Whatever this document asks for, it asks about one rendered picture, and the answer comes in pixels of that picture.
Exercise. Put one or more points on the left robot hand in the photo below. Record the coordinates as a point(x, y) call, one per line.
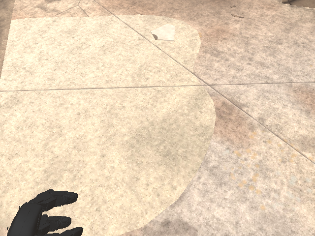
point(29, 220)

